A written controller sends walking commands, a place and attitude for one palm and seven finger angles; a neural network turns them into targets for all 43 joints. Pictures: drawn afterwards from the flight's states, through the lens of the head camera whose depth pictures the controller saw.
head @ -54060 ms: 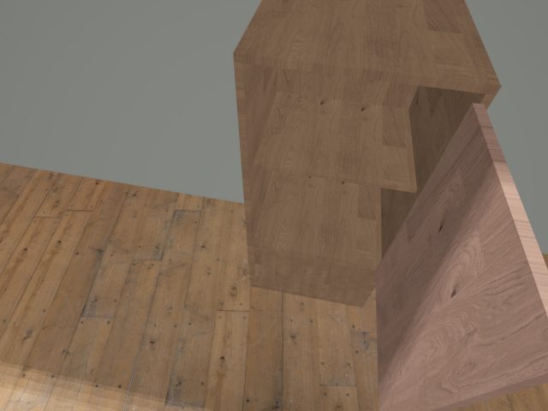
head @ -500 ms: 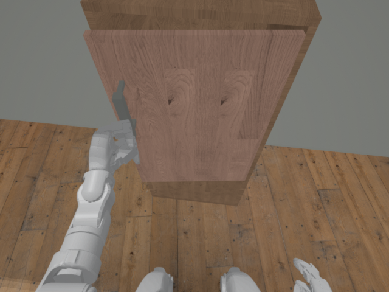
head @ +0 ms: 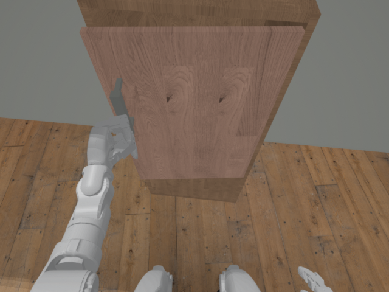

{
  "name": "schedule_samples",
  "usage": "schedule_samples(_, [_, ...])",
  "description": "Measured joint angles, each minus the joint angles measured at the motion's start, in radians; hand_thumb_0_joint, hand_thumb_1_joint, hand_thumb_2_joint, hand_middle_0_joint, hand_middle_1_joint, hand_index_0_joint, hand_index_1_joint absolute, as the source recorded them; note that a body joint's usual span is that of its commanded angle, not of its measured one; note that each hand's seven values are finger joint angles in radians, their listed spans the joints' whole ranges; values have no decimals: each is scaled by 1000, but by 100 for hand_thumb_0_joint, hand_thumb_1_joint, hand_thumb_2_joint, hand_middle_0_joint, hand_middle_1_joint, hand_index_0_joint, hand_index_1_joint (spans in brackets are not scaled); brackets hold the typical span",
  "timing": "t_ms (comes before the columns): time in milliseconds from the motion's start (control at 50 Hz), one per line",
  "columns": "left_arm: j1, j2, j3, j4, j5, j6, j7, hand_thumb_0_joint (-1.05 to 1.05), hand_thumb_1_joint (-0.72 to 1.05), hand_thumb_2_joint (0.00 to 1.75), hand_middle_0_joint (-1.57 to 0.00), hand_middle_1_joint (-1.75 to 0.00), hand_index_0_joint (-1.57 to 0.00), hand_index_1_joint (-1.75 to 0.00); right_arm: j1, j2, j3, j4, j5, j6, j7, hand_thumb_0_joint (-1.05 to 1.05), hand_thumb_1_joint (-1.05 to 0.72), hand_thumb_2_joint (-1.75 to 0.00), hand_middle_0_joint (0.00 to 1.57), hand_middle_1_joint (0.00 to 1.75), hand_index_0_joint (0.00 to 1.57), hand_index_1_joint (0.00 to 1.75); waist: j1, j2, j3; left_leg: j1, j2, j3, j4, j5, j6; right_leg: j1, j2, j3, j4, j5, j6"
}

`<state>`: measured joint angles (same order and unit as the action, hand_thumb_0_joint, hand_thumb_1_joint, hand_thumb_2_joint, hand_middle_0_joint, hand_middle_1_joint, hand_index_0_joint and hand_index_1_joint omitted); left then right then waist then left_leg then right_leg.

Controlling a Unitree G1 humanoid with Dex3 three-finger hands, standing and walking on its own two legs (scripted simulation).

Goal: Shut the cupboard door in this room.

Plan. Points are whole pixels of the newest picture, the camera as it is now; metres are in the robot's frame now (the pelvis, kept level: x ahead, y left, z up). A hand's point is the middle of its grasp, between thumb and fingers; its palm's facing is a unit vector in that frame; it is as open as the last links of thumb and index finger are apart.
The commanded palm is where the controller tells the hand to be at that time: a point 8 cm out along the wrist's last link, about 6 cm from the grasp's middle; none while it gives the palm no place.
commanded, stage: push the door shut along its arc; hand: left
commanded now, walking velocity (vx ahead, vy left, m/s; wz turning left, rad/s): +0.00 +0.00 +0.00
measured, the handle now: (124, 110) +0.49 +0.17 +0.06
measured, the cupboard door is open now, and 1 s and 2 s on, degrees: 8 0 0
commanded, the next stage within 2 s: pull the fist back off the door in 0.78 s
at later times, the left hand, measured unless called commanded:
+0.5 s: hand (137, 122) +0.46 +0.13 +0.06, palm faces -0.10 -0.99 -0.03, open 3.1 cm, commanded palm +0.45 +0.18 +0.06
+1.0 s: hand (140, 117) +0.47 +0.13 +0.06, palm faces -0.01 -1.00 +0.02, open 3.3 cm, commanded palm +0.47 +0.16 +0.06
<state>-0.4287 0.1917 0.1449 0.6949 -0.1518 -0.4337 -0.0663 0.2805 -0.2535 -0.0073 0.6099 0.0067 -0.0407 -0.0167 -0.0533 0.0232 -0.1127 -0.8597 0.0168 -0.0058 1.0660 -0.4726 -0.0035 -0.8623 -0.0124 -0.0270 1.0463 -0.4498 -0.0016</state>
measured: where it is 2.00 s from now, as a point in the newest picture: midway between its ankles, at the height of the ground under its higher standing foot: outside the picture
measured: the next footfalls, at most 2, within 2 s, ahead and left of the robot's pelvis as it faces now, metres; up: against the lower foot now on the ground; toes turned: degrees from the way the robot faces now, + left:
none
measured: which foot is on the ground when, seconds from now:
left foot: down 0.00-1.00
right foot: down 0.00-1.00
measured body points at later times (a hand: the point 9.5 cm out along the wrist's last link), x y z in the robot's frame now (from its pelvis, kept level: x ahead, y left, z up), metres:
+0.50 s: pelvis -0.01 +0.01 -0.01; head +0.10 +0.01 +0.43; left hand +0.46 +0.19 +0.06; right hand +0.06 -0.26 -0.13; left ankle +0.02 +0.12 -0.66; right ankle +0.03 -0.12 -0.66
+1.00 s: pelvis -0.04 +0.01 -0.03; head +0.08 +0.03 +0.40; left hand +0.47 +0.18 +0.06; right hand +0.01 -0.26 -0.14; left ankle +0.02 +0.12 -0.66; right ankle +0.03 -0.12 -0.66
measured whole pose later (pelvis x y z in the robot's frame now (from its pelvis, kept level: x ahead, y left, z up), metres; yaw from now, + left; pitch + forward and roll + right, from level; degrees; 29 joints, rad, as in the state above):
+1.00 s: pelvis -0.04 +0.01 -0.03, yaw +1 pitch +21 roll -3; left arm -0.99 0.31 0.20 1.18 -0.11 -0.41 -0.07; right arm 0.33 -0.27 0.02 0.67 -0.02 -0.07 -0.01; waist -0.14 0.02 -0.12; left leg -1.14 0.00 -0.05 1.21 -0.45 0.00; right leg -1.10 -0.03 -0.07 1.16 -0.42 0.00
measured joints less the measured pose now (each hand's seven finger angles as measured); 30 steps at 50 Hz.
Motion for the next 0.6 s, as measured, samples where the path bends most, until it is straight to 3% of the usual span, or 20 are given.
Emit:
schedule_samples(200, [-99, 17, 8, 103, 27, 0, -14, 1, 89, 90, -130, -150, -130, -150, -13, 9, 13, -11, -3, 4, 2, 1, -91, -90, 20, 30, 20, 30, -13, -2, 1, -20, -3, 2, 14, -3, 4, -19, -3, 2, 12, -2, 4])
schedule_samples(600, [-371, 129, 73, 372, 15, -9, -156, 1, 90, 90, -132, -150, -132, -150, 62, -15, 7, 38, -3, 24, 3, 1, -91, -90, 20, 30, 21, 30, -60, 7, -2, -137, -2, -8, 74, -9, 8, -127, -2, -6, 58, -3, 6])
